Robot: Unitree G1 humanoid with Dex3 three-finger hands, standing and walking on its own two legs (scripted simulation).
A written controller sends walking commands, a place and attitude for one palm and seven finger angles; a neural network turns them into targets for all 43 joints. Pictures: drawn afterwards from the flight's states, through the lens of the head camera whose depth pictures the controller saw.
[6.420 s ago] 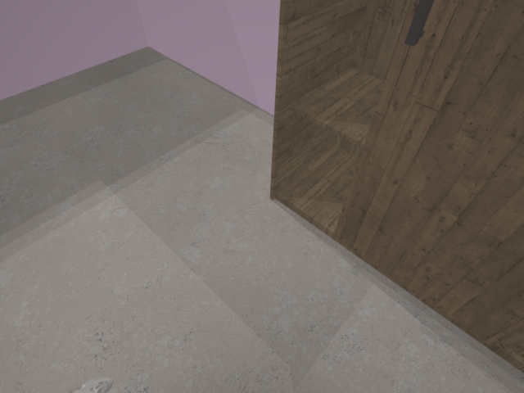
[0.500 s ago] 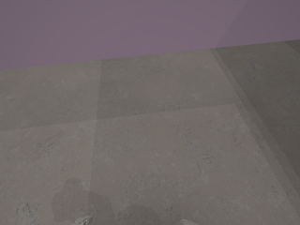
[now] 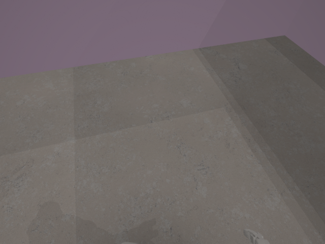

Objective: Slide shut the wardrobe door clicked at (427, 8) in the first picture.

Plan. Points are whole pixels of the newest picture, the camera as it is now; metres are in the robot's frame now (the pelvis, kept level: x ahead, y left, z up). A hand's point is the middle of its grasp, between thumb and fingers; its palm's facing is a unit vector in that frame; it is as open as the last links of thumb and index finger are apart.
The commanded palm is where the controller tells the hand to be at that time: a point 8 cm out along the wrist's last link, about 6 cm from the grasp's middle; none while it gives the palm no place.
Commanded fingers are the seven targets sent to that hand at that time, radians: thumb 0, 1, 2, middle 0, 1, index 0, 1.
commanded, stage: turn to face it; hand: right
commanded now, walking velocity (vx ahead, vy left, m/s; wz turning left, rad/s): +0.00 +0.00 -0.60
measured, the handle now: out of the picture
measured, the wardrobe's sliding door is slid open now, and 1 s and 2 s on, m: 0.36 0.36 0.36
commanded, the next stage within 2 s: none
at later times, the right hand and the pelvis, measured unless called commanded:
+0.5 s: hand out of the picture -0.06 -0.19 -0.17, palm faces +0.38 +0.89 -0.27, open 7.4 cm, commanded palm none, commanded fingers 0.00 -0.90 -0.90 0.20 0.30 0.20 0.30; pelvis +0.00 +0.01 -0.01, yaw -21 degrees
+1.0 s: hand out of the picture +0.03 -0.25 -0.14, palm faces +0.57 +0.78 -0.25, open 7.4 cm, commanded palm none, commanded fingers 0.00 -0.90 -0.90 0.20 0.30 0.20 0.30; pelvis +0.02 +0.00 +0.00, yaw -37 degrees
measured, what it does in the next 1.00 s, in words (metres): steps on the spot, turning right: left foot, then right foot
